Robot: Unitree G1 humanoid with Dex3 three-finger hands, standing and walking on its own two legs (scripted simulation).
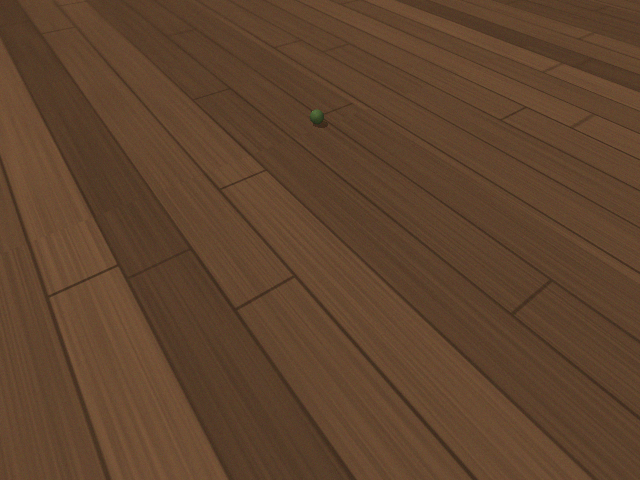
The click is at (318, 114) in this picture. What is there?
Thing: free ball
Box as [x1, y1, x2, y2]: [310, 109, 323, 123]
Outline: 316,109 311,112 310,119 314,123 319,123 323,119 323,114 320,110
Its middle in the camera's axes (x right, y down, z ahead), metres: -0.03 -0.75 +2.33
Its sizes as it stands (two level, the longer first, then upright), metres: 0.085 0.085 0.085
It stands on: the floor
